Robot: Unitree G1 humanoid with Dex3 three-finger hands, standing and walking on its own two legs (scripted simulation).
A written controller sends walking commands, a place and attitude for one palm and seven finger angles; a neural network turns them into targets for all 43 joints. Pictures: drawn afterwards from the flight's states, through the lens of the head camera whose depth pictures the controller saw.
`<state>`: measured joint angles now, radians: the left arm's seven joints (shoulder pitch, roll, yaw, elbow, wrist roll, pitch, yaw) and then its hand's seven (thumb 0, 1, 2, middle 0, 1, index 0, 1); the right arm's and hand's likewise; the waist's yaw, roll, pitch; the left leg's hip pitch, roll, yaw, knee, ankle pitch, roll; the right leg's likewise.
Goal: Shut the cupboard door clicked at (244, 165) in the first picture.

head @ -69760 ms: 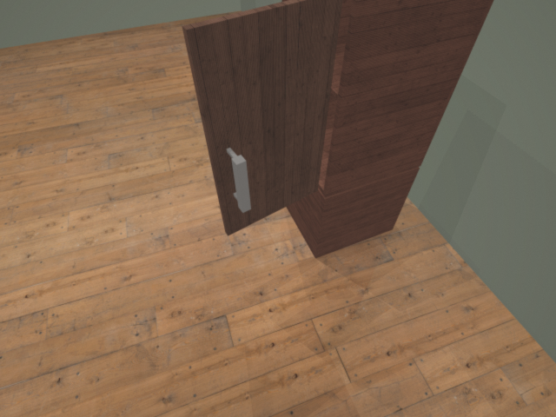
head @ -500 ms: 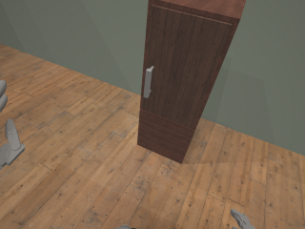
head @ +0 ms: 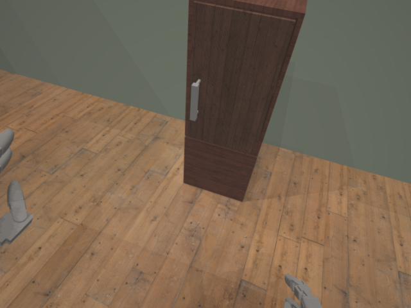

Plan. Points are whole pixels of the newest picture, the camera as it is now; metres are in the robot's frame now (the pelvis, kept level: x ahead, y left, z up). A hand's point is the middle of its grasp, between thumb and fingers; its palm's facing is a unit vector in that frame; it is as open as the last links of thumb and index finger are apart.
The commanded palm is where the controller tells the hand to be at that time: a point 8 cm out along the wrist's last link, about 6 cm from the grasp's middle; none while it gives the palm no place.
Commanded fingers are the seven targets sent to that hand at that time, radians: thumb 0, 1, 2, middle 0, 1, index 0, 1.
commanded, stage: stop stepping back and stand still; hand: left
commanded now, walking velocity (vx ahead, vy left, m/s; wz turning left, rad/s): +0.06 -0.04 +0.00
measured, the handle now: (196, 100) +0.93 +0.05 -0.11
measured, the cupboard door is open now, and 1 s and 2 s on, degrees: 0 0 0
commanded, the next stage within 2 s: let the arm hang, fingers relaxed in 0.54 s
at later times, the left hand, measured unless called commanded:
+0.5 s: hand (49, 194) +0.24 +0.25 +0.16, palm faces +0.40 -0.79 -0.47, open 7.4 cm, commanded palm +0.17 +0.29 +0.17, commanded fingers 0.00 0.90 0.90 -0.20 -0.30 -0.20 -0.30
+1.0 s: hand out of the picture +0.05 +0.19 -0.19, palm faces +0.05 -0.98 -0.17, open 6.9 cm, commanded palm none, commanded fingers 0.00 0.90 0.90 -0.20 -0.30 -0.20 -0.30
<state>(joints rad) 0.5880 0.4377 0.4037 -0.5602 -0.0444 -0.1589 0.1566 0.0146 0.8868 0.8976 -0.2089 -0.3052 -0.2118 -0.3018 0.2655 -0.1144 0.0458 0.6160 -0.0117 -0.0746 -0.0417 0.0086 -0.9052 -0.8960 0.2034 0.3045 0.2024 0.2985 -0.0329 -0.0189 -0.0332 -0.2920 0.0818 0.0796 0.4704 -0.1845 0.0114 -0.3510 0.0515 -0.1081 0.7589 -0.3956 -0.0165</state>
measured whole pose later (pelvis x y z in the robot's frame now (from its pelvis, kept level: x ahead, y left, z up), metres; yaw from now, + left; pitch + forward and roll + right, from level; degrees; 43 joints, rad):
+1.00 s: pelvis +0.01 +0.00 -0.01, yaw +2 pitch -1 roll -1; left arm 0.28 0.20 0.01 0.93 0.00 0.04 0.03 -0.02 1.00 0.90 -0.21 -0.30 -0.21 -0.30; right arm 0.24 -0.21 0.02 0.96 -0.02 0.04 -0.01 0.00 -0.91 -0.90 0.20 0.30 0.20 0.30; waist -0.01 -0.05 0.06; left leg -0.31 0.01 0.04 0.53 -0.20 0.03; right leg -0.11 0.02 -0.12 0.48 -0.35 -0.04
